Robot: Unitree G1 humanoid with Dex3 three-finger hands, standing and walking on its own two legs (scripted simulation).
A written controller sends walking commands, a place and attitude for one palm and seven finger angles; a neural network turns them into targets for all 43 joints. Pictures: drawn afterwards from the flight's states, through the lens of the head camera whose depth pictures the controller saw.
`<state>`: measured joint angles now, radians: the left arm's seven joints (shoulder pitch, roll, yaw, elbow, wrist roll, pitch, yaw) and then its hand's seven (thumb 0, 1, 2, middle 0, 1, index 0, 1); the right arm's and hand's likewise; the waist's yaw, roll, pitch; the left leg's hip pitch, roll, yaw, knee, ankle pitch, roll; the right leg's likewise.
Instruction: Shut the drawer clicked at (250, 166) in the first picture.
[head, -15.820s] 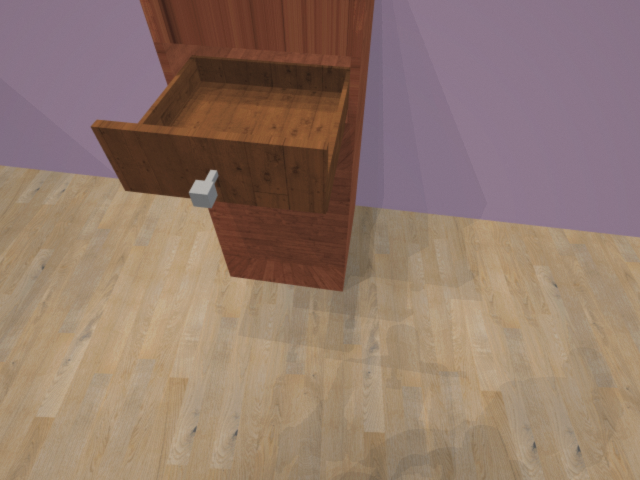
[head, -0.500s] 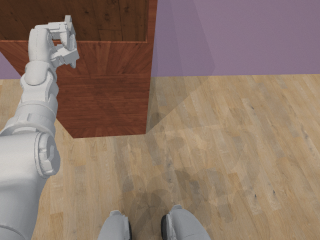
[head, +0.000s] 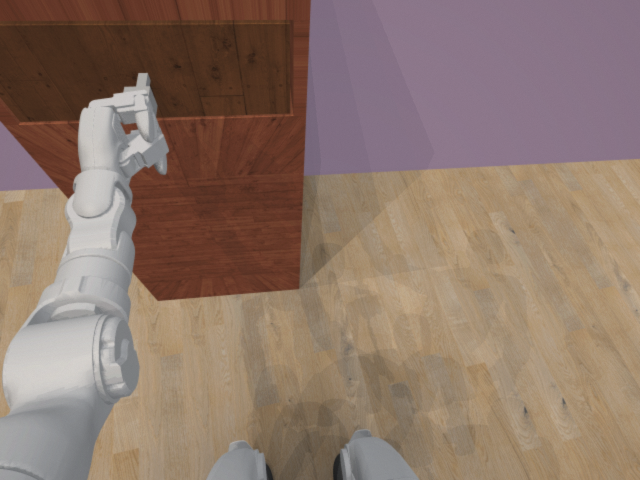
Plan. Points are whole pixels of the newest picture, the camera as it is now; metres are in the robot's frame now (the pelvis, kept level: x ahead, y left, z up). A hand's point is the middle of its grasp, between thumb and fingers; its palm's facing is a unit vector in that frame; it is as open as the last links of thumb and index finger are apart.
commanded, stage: pull the fist back off the drawer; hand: left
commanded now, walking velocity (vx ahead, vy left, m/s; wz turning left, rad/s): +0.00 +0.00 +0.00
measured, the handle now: (141, 95) +0.59 +0.18 +0.09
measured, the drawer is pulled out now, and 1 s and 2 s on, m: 0.00 0.00 0.00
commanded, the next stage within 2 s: draw the hand back to the body in 0.08 s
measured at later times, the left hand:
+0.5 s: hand (112, 193) +0.41 +0.18 +0.12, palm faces +0.05 -1.00 -0.04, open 3.3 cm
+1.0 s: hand (5, 296) +0.29 +0.22 +0.17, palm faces +0.30 -0.91 -0.28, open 3.3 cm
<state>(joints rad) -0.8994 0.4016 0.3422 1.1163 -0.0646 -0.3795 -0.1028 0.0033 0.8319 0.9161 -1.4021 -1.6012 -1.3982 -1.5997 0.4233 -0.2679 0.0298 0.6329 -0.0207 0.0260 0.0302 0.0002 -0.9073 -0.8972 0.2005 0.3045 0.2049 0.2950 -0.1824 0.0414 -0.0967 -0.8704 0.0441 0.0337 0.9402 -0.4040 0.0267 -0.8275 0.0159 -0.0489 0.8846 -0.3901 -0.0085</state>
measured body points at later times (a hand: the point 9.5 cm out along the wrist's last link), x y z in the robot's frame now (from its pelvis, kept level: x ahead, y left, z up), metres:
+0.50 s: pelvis +0.04 -0.01 +0.03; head +0.08 -0.02 +0.48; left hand +0.41 +0.23 +0.13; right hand +0.15 -0.26 -0.08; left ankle +0.02 +0.10 -0.68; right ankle +0.01 -0.12 -0.68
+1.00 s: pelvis +0.03 -0.01 +0.06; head +0.02 -0.03 +0.51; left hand +0.27 +0.26 +0.19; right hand +0.23 -0.22 -0.03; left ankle +0.02 +0.10 -0.68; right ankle +0.01 -0.12 -0.68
